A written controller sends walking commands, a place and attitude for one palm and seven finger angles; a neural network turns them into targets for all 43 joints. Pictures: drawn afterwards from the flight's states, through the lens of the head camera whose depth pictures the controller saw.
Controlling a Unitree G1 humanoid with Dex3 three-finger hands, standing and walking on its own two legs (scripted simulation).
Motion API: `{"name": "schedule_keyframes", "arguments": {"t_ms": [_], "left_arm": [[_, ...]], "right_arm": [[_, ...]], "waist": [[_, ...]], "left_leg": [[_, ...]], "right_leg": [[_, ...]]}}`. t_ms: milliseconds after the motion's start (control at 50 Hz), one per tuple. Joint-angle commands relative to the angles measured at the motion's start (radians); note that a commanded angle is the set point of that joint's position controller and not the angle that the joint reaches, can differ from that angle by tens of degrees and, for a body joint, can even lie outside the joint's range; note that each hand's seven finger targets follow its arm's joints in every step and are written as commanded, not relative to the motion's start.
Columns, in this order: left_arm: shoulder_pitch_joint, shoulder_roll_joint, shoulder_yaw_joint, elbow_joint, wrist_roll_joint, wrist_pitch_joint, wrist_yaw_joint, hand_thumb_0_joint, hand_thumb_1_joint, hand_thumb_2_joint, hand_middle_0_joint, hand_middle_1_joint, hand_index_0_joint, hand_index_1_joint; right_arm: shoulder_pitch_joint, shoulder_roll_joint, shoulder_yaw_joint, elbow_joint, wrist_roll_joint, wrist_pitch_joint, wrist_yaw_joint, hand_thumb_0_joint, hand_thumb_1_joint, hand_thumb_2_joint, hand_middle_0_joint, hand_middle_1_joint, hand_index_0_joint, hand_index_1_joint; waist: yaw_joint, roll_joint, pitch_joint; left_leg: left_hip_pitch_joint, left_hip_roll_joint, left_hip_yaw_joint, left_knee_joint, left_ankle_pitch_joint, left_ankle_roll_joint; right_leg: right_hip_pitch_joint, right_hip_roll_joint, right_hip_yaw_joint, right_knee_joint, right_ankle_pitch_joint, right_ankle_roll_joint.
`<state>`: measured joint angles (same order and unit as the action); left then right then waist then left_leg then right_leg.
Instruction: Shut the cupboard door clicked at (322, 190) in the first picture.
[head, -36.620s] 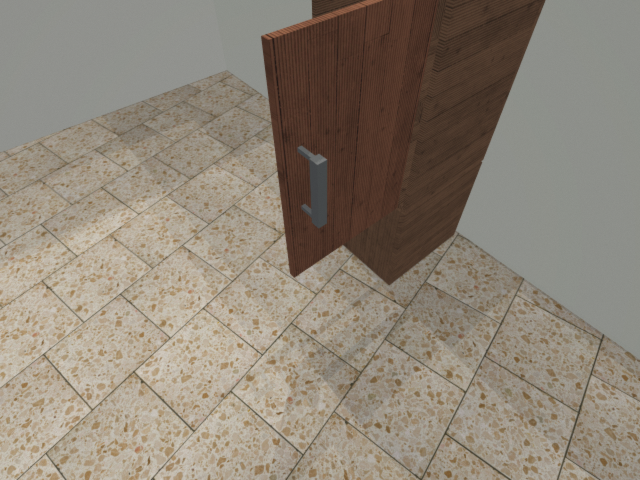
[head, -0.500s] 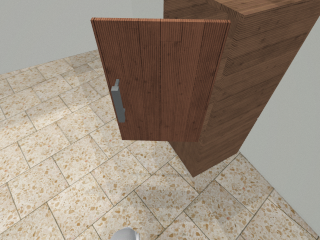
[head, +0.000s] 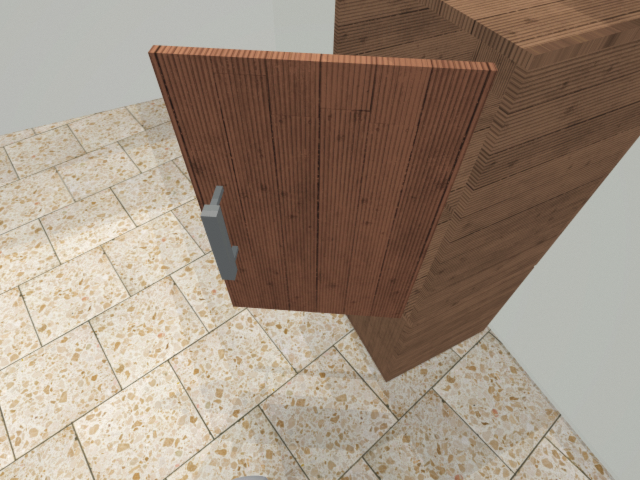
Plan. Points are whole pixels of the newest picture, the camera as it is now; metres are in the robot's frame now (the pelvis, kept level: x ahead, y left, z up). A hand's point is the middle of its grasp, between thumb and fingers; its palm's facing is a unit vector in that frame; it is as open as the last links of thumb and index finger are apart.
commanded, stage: come to a stop and stand still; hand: left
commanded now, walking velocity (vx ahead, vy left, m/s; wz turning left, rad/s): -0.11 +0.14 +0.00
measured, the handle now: (224, 235) +0.47 +0.20 -0.03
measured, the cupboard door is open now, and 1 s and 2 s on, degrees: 59 59 59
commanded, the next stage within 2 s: look again from close up in 1.18 s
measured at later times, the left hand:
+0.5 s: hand out of the picture +0.04 +0.22 -0.16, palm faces +0.05 -0.98 -0.21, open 7.4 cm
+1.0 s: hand out of the picture -0.07 +0.17 -0.16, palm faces +0.02 -0.99 -0.15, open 7.4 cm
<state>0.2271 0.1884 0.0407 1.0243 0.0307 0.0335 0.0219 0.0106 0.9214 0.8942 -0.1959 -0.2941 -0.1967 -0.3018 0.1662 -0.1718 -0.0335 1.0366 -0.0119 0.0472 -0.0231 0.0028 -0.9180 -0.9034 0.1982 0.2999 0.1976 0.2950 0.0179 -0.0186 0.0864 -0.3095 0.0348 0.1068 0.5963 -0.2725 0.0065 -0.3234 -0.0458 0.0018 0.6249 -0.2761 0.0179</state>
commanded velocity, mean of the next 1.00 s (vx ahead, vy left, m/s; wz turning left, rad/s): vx -0.02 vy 0.02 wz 0.00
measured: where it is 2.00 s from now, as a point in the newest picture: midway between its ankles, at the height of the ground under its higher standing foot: outside the picture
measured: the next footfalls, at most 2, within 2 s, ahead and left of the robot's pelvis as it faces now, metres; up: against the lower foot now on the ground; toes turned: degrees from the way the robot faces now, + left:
left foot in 0.26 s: +0.01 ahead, +0.12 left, +0.00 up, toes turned +4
right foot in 0.54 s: -0.03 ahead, -0.10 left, +0.00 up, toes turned +1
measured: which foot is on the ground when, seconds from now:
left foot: down 0.00-0.00, up 0.02-0.24, down 0.26-1.00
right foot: down 0.00-0.28, up 0.30-0.52, down 0.54-1.00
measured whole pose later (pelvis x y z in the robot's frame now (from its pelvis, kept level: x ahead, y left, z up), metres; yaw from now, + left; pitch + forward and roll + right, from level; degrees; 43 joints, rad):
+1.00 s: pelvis -0.06 +0.01 +0.02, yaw +0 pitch -2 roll +0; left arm 0.29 0.14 0.00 1.12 0.01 0.02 0.02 0.01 0.91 0.89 -0.20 -0.29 -0.20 -0.30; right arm 0.30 -0.15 0.00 1.14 -0.01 0.02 -0.03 0.01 -0.91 -0.90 0.20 0.30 0.19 0.29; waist 0.00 -0.03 0.04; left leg -0.18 0.00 0.08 0.38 -0.17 0.03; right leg -0.13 0.01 0.02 0.38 -0.23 -0.01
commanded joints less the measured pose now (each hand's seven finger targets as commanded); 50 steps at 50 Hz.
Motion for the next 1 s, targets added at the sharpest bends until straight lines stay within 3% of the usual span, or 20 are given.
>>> {"name": "schedule_keyframes", "arguments": {"t_ms": [0, 40, 80, 160, 200, 220, 240, 260, 280, 340, 420, 460, 500, 540, 560, 580, 600, 660, 800, 980], "left_arm": [[0.021, 0.179, 0.030, -0.058, -0.001, -0.021, 0.008, 0.000, 0.900, 0.900, -0.200, -0.300, -0.200, -0.300], [0.013, 0.171, 0.035, -0.060, 0.003, -0.026, 0.017, 0.000, 0.900, 0.900, -0.200, -0.300, -0.200, -0.300], [0.022, 0.178, 0.042, -0.060, 0.004, -0.027, 0.024, 0.000, 0.900, 0.900, -0.200, -0.300, -0.200, -0.300], [0.040, 0.196, 0.054, -0.051, 0.000, -0.024, 0.029, 0.000, 0.900, 0.900, -0.200, -0.300, -0.200, -0.300], [0.007, 0.193, 0.051, -0.056, -0.009, -0.020, 0.029, 0.000, 0.900, 0.900, -0.200, -0.300, -0.200, -0.300], [0.001, 0.162, 0.045, -0.063, -0.017, -0.017, 0.028, 0.000, 0.900, 0.900, -0.200, -0.300, -0.200, -0.300], [0.007, 0.108, 0.034, -0.078, -0.021, -0.010, 0.025, 0.000, 0.900, 0.900, -0.200, -0.300, -0.200, -0.300], [-0.008, 0.076, 0.019, -0.084, -0.018, -0.001, 0.026, 0.000, 0.900, 0.900, -0.200, -0.300, -0.200, -0.300], [-0.023, 0.081, 0.020, -0.085, -0.016, 0.008, 0.027, 0.000, 0.900, 0.900, -0.200, -0.300, -0.200, -0.300], [-0.054, 0.095, 0.023, -0.068, -0.016, 0.030, 0.020, 0.000, 0.900, 0.900, -0.200, -0.300, -0.200, -0.300], [-0.031, 0.077, 0.007, -0.059, -0.020, 0.011, 0.011, 0.000, 0.900, 0.900, -0.200, -0.300, -0.200, -0.300], [-0.007, 0.078, 0.003, -0.049, -0.019, 0.000, 0.010, 0.000, 0.900, 0.900, -0.200, -0.300, -0.200, -0.300], [0.048, 0.086, 0.003, -0.025, -0.018, -0.017, 0.015, 0.000, 0.900, 0.900, -0.200, -0.300, -0.200, -0.300], [0.021, 0.122, -0.002, -0.019, -0.017, -0.031, 0.017, 0.000, 0.900, 0.900, -0.200, -0.300, -0.200, -0.300], [-0.001, 0.120, -0.006, -0.023, -0.017, -0.031, 0.016, 0.000, 0.900, 0.900, -0.200, -0.300, -0.200, -0.300], [0.010, 0.110, -0.005, -0.015, -0.016, -0.034, 0.016, 0.000, 0.900, 0.900, -0.200, -0.300, -0.200, -0.300], [0.032, 0.100, -0.007, -0.004, -0.020, -0.040, 0.020, 0.000, 0.900, 0.900, -0.200, -0.300, -0.200, -0.300], [0.039, 0.084, -0.016, 0.010, -0.021, -0.042, 0.021, 0.000, 0.900, 0.900, -0.200, -0.300, -0.200, -0.300], [0.069, 0.068, -0.022, 0.042, -0.020, -0.029, 0.015, 0.000, 0.900, 0.900, -0.200, -0.300, -0.200, -0.300], [0.102, 0.048, -0.023, 0.063, -0.022, -0.036, 0.014, 0.000, 0.900, 0.900, -0.200, -0.300, -0.200, -0.300]], "right_arm": [[0.060, -0.079, -0.037, -0.061, 0.002, 0.002, 0.005, 0.000, -0.900, -0.900, 0.200, 0.300, 0.200, 0.300], [0.068, -0.087, -0.038, -0.064, 0.004, -0.004, 0.002, 0.000, -0.900, -0.900, 0.200, 0.300, 0.200, 0.300], [0.062, -0.085, -0.032, -0.068, 0.010, -0.009, 0.001, 0.000, -0.900, -0.900, 0.200, 0.300, 0.200, 0.300], [0.062, -0.084, -0.025, -0.070, 0.014, -0.018, 0.000, 0.000, -0.900, -0.900, 0.200, 0.300, 0.200, 0.300], [0.122, -0.088, -0.020, -0.050, 0.011, -0.026, 0.000, 0.000, -0.900, -0.900, 0.200, 0.300, 0.200, 0.300], [0.136, -0.113, -0.022, -0.043, 0.005, -0.034, 0.000, 0.000, -0.900, -0.900, 0.200, 0.300, 0.200, 0.300], [0.118, -0.169, -0.031, -0.054, -0.004, -0.041, -0.002, 0.000, -0.900, -0.900, 0.200, 0.300, 0.200, 0.300], [0.093, -0.188, -0.034, -0.066, -0.008, -0.036, -0.006, 0.000, -0.900, -0.900, 0.200, 0.300, 0.200, 0.300], [0.068, -0.188, -0.029, -0.069, -0.016, -0.032, -0.008, 0.000, -0.900, -0.900, 0.200, 0.300, 0.200, 0.300], [0.045, -0.157, -0.012, -0.071, -0.016, -0.037, -0.028, 0.000, -0.900, -0.900, 0.200, 0.300, 0.200, 0.300], [0.066, -0.161, -0.013, -0.054, -0.011, -0.047, -0.025, 0.000, -0.900, -0.900, 0.200, 0.300, 0.200, 0.300], [0.083, -0.156, -0.016, -0.039, -0.002, -0.050, -0.024, 0.000, -0.900, -0.900, 0.200, 0.300, 0.200, 0.300], [0.081, -0.140, -0.019, -0.034, 0.008, -0.054, -0.019, 0.000, -0.900, -0.900, 0.200, 0.300, 0.200, 0.300], [0.094, -0.103, -0.010, -0.033, 0.016, -0.052, -0.011, 0.000, -0.900, -0.900, 0.200, 0.300, 0.200, 0.300], [0.101, -0.091, -0.007, -0.025, 0.013, -0.052, -0.006, 0.000, -0.900, -0.900, 0.200, 0.300, 0.200, 0.300], [0.107, -0.096, -0.006, -0.014, 0.006, -0.055, -0.006, 0.000, -0.900, -0.900, 0.200, 0.300, 0.200, 0.300], [0.113, -0.110, -0.005, -0.003, 0.005, -0.057, -0.009, 0.000, -0.900, -0.900, 0.200, 0.300, 0.200, 0.300], [0.116, -0.110, -0.001, 0.019, 0.009, -0.061, -0.009, 0.000, -0.900, -0.900, 0.200, 0.300, 0.200, 0.300], [0.125, -0.091, 0.013, 0.060, 0.002, -0.044, -0.004, 0.000, -0.900, -0.900, 0.200, 0.300, 0.200, 0.300], [0.186, -0.072, 0.014, 0.077, 0.002, -0.050, -0.009, 0.000, -0.900, -0.900, 0.200, 0.300, 0.200, 0.300]], "waist": [[-0.019, -0.201, -0.082], [-0.010, -0.191, -0.112], [0.001, -0.174, -0.143], [0.021, -0.183, -0.202], [-0.013, -0.162, -0.214], [-0.017, -0.095, -0.219], [-0.007, 0.115, -0.206], [-0.004, 0.232, -0.155], [-0.008, 0.195, -0.124], [-0.005, 0.190, -0.019], [-0.007, 0.151, -0.096], [-0.005, 0.127, -0.119], [0.006, 0.058, -0.161], [-0.032, -0.034, -0.124], [-0.040, -0.003, -0.090], [-0.037, -0.012, -0.111], [-0.032, -0.075, -0.154], [-0.030, -0.090, -0.114], [-0.024, 0.017, 0.061], [-0.025, 0.007, 0.009]], "left_leg": [[0.036, -0.038, -0.044, 0.193, -0.186, -0.022], [-0.059, -0.040, -0.094, 0.300, -0.257, -0.023], [-0.103, -0.039, -0.106, 0.274, -0.277, -0.034], [-0.069, -0.045, -0.081, 0.047, -0.193, -0.052], [0.077, -0.037, -0.071, -0.189, 0.034, -0.051], [0.192, 0.019, -0.098, -0.260, 0.209, -0.039], [0.241, 0.164, -0.241, -0.270, 0.467, 0.009], [0.178, 0.274, -0.296, -0.263, 0.664, 0.085], [0.117, 0.274, -0.260, -0.267, 0.601, 0.140], [0.065, 0.228, -0.231, -0.281, 0.645, 0.146], [0.216, 0.201, -0.212, -0.249, 0.650, 0.147], [0.242, 0.187, -0.212, -0.222, 0.637, 0.131], [0.212, 0.129, -0.193, -0.172, 0.485, 0.070], [0.165, 0.054, -0.132, -0.187, 0.208, 0.005], [0.179, 0.049, -0.140, -0.223, 0.185, 0.001], [0.207, 0.055, -0.140, -0.210, 0.335, 0.005], [0.238, 0.072, -0.136, -0.189, 0.380, 0.009], [0.233, 0.074, -0.134, -0.227, 0.295, 0.012], [0.136, 0.053, -0.140, -0.318, -0.008, 0.004], [0.134, 0.053, -0.142, -0.311, -0.001, 0.006]], "right_leg": [[-0.024, -0.269, 0.290, -0.324, 0.340, -0.200], [0.105, -0.283, 0.265, -0.268, 0.588, -0.232], [0.224, -0.279, 0.230, -0.211, 0.785, -0.237], [0.355, -0.260, 0.196, -0.142, 0.872, -0.209], [0.286, -0.221, 0.160, -0.094, 0.724, -0.149], [0.197, -0.163, 0.113, -0.055, 0.554, -0.101], [0.073, -0.058, 0.031, -0.003, 0.240, -0.040], [0.039, -0.006, -0.016, 0.051, -0.150, -0.007], [0.044, 0.016, 0.010, 0.139, -0.238, -0.008], [-0.011, 0.023, 0.066, 0.274, -0.202, -0.011], [0.029, 0.023, 0.013, 0.085, -0.148, -0.005], [0.095, 0.024, 0.003, -0.076, -0.050, -0.010], [0.203, -0.002, 0.064, -0.258, 0.199, -0.026], [0.177, -0.118, 0.163, -0.272, 0.315, -0.076], [0.134, -0.116, 0.142, -0.268, 0.280, -0.081], [0.154, -0.077, 0.116, -0.228, 0.373, -0.069], [0.177, -0.064, 0.111, -0.223, 0.399, -0.063], [0.158, -0.058, 0.104, -0.267, 0.286, -0.052], [0.061, -0.042, 0.127, -0.357, -0.028, -0.052], [0.087, -0.039, 0.121, -0.358, -0.023, -0.051]]}}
